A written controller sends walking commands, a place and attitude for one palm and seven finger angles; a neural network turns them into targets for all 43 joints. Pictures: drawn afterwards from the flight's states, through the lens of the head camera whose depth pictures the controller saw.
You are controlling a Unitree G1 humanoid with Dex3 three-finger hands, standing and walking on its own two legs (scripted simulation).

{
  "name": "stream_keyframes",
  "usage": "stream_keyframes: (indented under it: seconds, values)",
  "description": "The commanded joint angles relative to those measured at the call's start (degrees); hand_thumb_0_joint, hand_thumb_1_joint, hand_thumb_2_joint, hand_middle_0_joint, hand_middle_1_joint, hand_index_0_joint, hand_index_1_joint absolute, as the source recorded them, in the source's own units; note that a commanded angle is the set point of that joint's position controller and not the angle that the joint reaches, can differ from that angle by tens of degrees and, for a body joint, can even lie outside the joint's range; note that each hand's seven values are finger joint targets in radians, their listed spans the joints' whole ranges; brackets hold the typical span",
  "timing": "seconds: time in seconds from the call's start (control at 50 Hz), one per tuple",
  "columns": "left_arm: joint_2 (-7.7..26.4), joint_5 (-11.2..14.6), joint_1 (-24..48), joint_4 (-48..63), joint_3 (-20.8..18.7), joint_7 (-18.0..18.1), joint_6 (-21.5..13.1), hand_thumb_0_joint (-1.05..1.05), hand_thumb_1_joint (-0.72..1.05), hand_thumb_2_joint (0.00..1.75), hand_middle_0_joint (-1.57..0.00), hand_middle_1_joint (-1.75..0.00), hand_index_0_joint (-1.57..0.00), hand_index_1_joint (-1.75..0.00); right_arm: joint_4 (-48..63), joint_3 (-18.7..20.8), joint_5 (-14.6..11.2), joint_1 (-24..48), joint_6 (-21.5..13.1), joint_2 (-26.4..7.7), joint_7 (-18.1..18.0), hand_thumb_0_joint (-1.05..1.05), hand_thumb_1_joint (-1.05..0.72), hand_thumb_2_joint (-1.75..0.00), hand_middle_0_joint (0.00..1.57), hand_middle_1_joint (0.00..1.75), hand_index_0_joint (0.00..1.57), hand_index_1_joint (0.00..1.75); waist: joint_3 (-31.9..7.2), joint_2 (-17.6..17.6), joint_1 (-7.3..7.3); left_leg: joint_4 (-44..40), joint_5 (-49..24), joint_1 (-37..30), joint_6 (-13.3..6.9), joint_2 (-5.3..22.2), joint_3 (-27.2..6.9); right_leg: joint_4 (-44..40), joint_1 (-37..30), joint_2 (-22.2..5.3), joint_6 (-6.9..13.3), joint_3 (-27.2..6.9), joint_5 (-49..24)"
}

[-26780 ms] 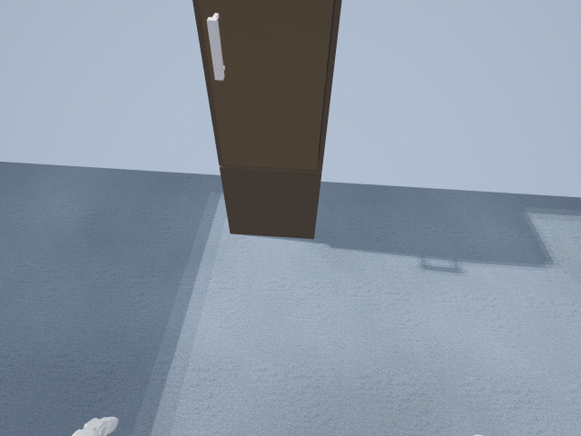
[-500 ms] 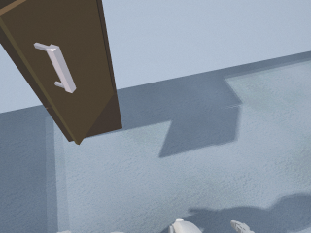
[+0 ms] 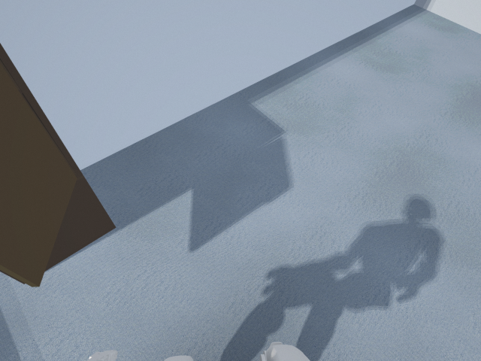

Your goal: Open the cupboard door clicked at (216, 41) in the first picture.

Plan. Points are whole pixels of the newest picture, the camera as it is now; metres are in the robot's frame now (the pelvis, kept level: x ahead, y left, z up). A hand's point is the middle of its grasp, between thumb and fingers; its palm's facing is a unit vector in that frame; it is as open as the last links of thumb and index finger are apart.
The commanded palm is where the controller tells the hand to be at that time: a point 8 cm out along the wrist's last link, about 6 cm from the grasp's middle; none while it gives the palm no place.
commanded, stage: walk to a spot facing it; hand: left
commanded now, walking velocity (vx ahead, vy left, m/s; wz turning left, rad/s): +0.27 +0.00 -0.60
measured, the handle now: out of the picture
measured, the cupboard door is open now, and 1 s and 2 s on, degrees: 51 51 51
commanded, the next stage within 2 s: turn to face it in 1.60 s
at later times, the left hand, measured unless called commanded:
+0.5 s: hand (163, 331) +0.18 +0.15 -0.16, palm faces -0.26 -0.95 -0.19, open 7.4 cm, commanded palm none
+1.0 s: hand (268, 191) +0.51 -0.05 -0.15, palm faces -0.52 -0.83 -0.22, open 7.4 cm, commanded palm none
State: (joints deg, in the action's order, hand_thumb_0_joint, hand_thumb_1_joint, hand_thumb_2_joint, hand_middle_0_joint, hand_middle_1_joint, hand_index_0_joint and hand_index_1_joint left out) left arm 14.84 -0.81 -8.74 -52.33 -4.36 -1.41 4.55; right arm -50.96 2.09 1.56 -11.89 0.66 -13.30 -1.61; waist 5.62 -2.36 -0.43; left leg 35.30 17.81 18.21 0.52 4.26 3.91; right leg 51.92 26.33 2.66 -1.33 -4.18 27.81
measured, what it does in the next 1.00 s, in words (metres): walks ahead, turning right: right foot, then left foot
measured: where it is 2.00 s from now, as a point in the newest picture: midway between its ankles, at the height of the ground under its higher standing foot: (326, 246)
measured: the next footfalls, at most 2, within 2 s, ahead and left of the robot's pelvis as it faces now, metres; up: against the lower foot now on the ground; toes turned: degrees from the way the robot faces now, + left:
right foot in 0.22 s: +0.05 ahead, -0.16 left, +0.00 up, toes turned -13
left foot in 0.54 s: +0.27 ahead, +0.06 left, +0.00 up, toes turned -15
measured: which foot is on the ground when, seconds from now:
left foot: down 0.00-0.22, up 0.24-0.52, down 0.54-0.90, up 0.92-1.00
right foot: up 0.00-0.20, down 0.22-0.54, up 0.56-0.90, down 0.92-1.00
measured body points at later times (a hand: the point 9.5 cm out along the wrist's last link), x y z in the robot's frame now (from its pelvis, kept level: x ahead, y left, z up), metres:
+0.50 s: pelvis +0.11 -0.04 +0.01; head +0.16 -0.04 +0.46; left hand +0.20 +0.20 -0.15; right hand +0.13 -0.32 -0.12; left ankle +0.21 +0.07 -0.71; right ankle +0.01 -0.15 -0.73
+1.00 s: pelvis +0.29 -0.15 +0.00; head +0.33 -0.18 +0.44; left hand +0.54 -0.01 -0.13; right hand +0.11 -0.32 -0.16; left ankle +0.28 +0.03 -0.66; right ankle +0.27 -0.25 -0.73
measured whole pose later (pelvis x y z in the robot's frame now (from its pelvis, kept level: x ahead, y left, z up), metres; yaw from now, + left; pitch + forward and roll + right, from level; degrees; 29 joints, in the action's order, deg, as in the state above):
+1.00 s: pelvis +0.29 -0.15 +0.00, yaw -31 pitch +1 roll +0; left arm 11.7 -0.8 -4.3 -53.1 -3.9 -1.6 -2.3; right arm -61.5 2.5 1.2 -21.4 0.5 -12.3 0.6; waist 5.5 1.6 -2.8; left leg 62.4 26.9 19.6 2.1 8.3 4.9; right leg 35.8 20.7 -0.9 3.1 5.8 16.0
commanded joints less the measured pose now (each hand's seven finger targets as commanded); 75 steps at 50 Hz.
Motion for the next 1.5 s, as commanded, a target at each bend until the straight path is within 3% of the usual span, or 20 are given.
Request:
stream_keyframes:
  seconds: [0.0, 0.16, 0.18, 0.2, 0.22, 0.28, 0.46, 0.48, 0.52, 0.54, 0.68, 0.84, 0.86, 0.9, 1.02, 1.18, 1.24, 1.26, 1.4, 1.48]
  values:
    - [3.7, -0.5, 2.6, 5.9, -1.4, -1.2, -1.8, 0.0, 0.9, 0.9, -0.2, -0.3, -0.2, -0.3, 3.8, 2.2, 0.9, -1.0, -1.5, -11.5, -1.0, 0.0, -0.9, -0.9, 0.2, 0.3, 0.2, 0.3, -3.7, 15.4, 0.57, -18.5, -10.9, -5.3, -7.1, 15.2, -10.2, 9.2, 5.2, -4.5, -1.1, 4.1, -0.8]
    - [3.4, -0.5, 0.9, 4.4, -0.9, -2.2, -3.8, 0.0, 0.9, 0.9, -0.2, -0.3, -0.2, -0.3, 0.9, 3.1, 0.6, -6.5, -1.6, -12.1, 0.4, 0.0, -0.9, -0.9, 0.2, 0.3, 0.2, 0.3, -8.3, 9.4, 0.33, -8.7, 1.8, -5.2, -2.8, 13.5, 0.8, -23.9, -16.1, -1.4, 1.6, 12.2, -7.3]
    - [6.9, -0.7, -6.0, 2.2, -2.1, -1.6, -4.4, 0.0, 0.9, 0.9, -0.2, -0.3, -0.2, -0.3, 2.0, 2.7, 0.0, -4.1, -1.6, -10.1, 0.8, 0.0, -0.9, -0.9, 0.2, 0.3, 0.2, 0.3, -9.6, 0.7, 4.18, 2.0, 5.7, 5.4, -0.2, 9.3, 5.4, -30.6, -28.5, -6.1, 4.2, 4.3, -3.9]
    - [14.8, -1.2, -13.0, 0.1, -3.9, -0.3, -5.1, 0.0, 0.9, 0.9, -0.2, -0.3, -0.2, -0.3, 5.5, 1.5, -0.9, 1.1, -1.8, -4.6, 1.5, 0.0, -0.9, -0.9, 0.2, 0.3, 0.2, 0.3, -8.8, -20.2, 7.98, 20.4, 19.4, 24.6, 3.4, 0.1, 10.8, -38.3, -38.1, -22.6, 12.0, -23.6, -3.0]
    - [16.1, 0.0, -16.4, -0.6, -4.3, 0.8, -5.1, 0.0, 0.9, 0.9, -0.2, -0.3, -0.2, -0.3, 7.7, 1.6, -0.4, 7.5, -1.7, -7.3, 1.4, 0.0, -0.9, -0.9, 0.2, 0.3, 0.2, 0.3, -6.0, -14.6, 10.65, 28.9, 20.0, 30.0, 2.7, 1.3, -0.4, -39.8, -34.3, -26.7, 16.5, -29.6, -6.0]
    - [10.0, -0.4, -5.7, 1.8, -2.5, 1.3, -5.7, 0.0, 0.9, 0.9, -0.2, -0.3, -0.2, -0.3, 5.5, 2.5, -0.2, 5.4, -1.7, -7.2, 2.2, 0.0, -0.9, -0.9, 0.2, 0.3, 0.2, 0.3, -1.8, -10.1, 3.1, 28.5, 7.4, 23.8, 3.4, 3.8, -3.6, -40.0, -20.6, -18.7, 13.4, -19.0, -0.4]
    - [9.4, -0.4, -3.5, 0.3, -2.7, 0.4, -6.9, 0.0, 0.9, 0.9, -0.2, -0.3, -0.2, -0.3, 2.4, 2.3, -0.5, -1.4, -3.6, -4.7, 2.2, 0.0, -0.9, -0.9, 0.2, 0.3, 0.2, 0.3, -5.2, -4.8, -1.98, -4.2, -5.5, -6.5, 3.1, -2.6, 2.3, -31.4, -9.5, -11.7, 9.9, -9.6, -12.6]
    - [7.1, -0.4, -2.4, 0.8, -2.2, 0.2, -6.8, 0.0, 0.9, 0.9, -0.2, -0.3, -0.2, -0.3, 0.1, 2.8, -0.4, -7.2, -4.1, -7.1, 1.4, 0.0, -0.9, -0.9, 0.2, 0.3, 0.2, 0.3, -6.6, 1.5, -4.66, -8.1, -4.5, -17.3, 2.5, -1.1, 1.0, -24.8, -3.1, -8.6, 8.0, -7.5, -11.8]
    - [1.8, 0.3, -3.5, 2.9, -0.7, -0.4, -6.7, 0.0, 0.9, 0.9, -0.2, -0.3, -0.2, -0.3, -2.5, 4.6, 1.4, -21.4, -4.7, -16.8, 0.2, 0.0, -0.9, -0.9, 0.2, 0.3, 0.2, 0.3, -15.0, 26.5, -9.39, -22.3, 15.7, -30.4, -7.4, 25.1, -35.0, 11.3, 14.0, 2.3, 2.7, 4.3, 8.2]
    - [3.1, -0.3, 0.6, 4.1, -1.1, -0.6, -6.9, 0.0, 0.9, 0.9, -0.2, -0.3, -0.2, -0.3, -1.9, 4.2, 1.2, -18.8, -4.1, -16.2, -0.1, 0.0, -0.9, -0.9, 0.2, 0.3, 0.2, 0.3, -9.5, 16.0, -8.35, -24.8, 18.3, -24.4, -11.1, 27.7, -37.8, 18.2, 16.9, -3.1, 3.4, -0.4, 5.0]
    - [-1.4, -0.9, 1.9, 2.5, 0.1, -2.8, -5.4, 0.0, 0.9, 0.9, -0.2, -0.3, -0.2, -0.3, -1.9, 1.8, 0.8, -10.1, -5.5, -7.6, 0.2, 0.0, -0.9, -0.9, 0.2, 0.3, 0.2, 0.3, -4.6, 12.9, -1.29, -22.9, -8.6, -11.6, -5.5, 13.5, -2.8, 3.5, 8.8, -7.8, 1.4, 6.6, -11.5]
    - [1.5, -1.0, -0.1, 0.9, -0.7, -2.0, -5.6, 0.0, 0.9, 0.9, -0.2, -0.3, -0.2, -0.3, -4.1, 1.8, 0.9, -9.9, -3.8, -7.8, 1.1, 0.0, -0.9, -0.9, 0.2, 0.3, 0.2, 0.3, -5.4, 5.7, 2.51, -12.5, -11.3, -5.9, -3.5, 13.2, 5.0, -19.1, -15.4, -3.4, 3.6, 12.4, -15.2]
    - [4.4, -1.2, -8.4, -1.9, -1.4, -1.5, -6.2, 0.0, 0.9, 0.9, -0.2, -0.3, -0.2, -0.3, -3.9, 1.4, 0.3, -8.7, -3.8, -6.9, 1.4, 0.0, -0.9, -0.9, 0.2, 0.3, 0.2, 0.3, -8.5, 1.1, 6.45, 0.0, -14.9, 0.2, -1.6, 9.7, 8.6, -21.5, -27.9, -4.4, 5.8, 9.0, -12.2]
    - [14.1, -0.2, -19.9, -5.0, -3.9, 0.6, -6.7, 0.0, 0.9, 0.9, -0.2, -0.3, -0.2, -0.3, -0.2, 0.7, -1.1, -4.9, -3.9, -3.1, 1.9, 0.0, -0.9, -0.9, 0.2, 0.3, 0.2, 0.3, -13.3, -16.7, 10.28, 33.6, 17.5, 23.1, 1.1, -0.1, 4.9, -39.3, -39.4, -27.9, 16.1, -29.7, -1.7]
    - [4.4, -0.4, -3.6, -2.2, -1.1, 1.5, -8.0, 0.0, 0.9, 0.9, -0.2, -0.3, -0.2, -0.3, -4.8, 1.1, 0.1, -7.0, -2.5, -0.8, 2.0, 0.0, -0.9, -0.9, 0.2, 0.3, 0.2, 0.3, -6.4, -5.7, -0.73, 20.9, 3.6, 10.9, 2.6, 5.2, -0.4, -38.0, -16.1, -17.5, 12.2, -3.2, -24.2]
    - [5.1, 0.1, -6.1, -5.7, -1.4, 0.6, -8.5, 0.0, 0.9, 0.9, -0.2, -0.3, -0.2, -0.3, -4.7, 1.6, 0.2, -5.4, -4.3, -1.7, 2.7, 0.0, -0.9, -0.9, 0.2, 0.3, 0.2, 0.3, -3.8, -0.3, -2.21, -6.2, -9.5, -5.8, 2.0, -0.4, 4.7, -32.3, -12.3, -12.9, 9.0, -0.3, -17.3]
    - [-0.8, 0.2, -6.2, -2.8, 0.3, 0.3, -8.6, 0.0, 0.9, 0.9, -0.2, -0.3, -0.2, -0.3, -9.1, 4.2, 1.5, -24.0, -4.8, -13.4, 1.1, 0.0, -0.9, -0.9, 0.2, 0.3, 0.2, 0.3, -13.8, 23.1, -8.76, -20.2, 0.6, -29.4, -10.4, 24.2, -30.0, 11.0, 9.5, -0.1, 3.4, 8.3, 4.8]
    - [0.7, -0.2, -2.3, -1.6, 0.0, 0.3, -8.8, 0.0, 0.9, 0.9, -0.2, -0.3, -0.2, -0.3, -8.4, 4.0, 1.3, -22.4, -4.2, -12.4, 0.8, 0.0, -0.9, -0.9, 0.2, 0.3, 0.2, 0.3, -10.4, 14.2, -8.35, -20.9, 0.4, -27.1, -13.2, 25.8, -32.4, 19.4, 14.1, -3.6, 4.0, 3.2, 3.5]
    - [-2.9, -0.5, -0.9, -2.7, 0.7, -1.5, -6.5, 0.0, 0.9, 0.9, -0.2, -0.3, -0.2, -0.3, -7.0, 2.1, 0.7, -10.1, -5.6, -5.6, 0.7, 0.0, -0.9, -0.9, 0.2, 0.3, 0.2, 0.3, -3.4, 12.1, -0.95, -23.8, -10.6, -9.5, -5.7, 13.8, -1.0, -1.6, 3.7, -8.9, 1.5, 7.4, -10.8]
    - [-2.4, -0.7, -1.1, -3.2, 0.3, -1.6, -6.4, 0.0, 0.9, 0.9, -0.2, -0.3, -0.2, -0.3, -7.4, 2.5, 0.7, -9.4, -4.4, -6.6, 1.4, 0.0, -0.9, -0.9, 0.2, 0.3, 0.2, 0.3, -3.0, 9.4, -0.11, -22.5, -0.8, -6.0, -5.5, 13.5, 2.0, -13.5, -5.9, -6.5, 1.5, 11.7, -15.1]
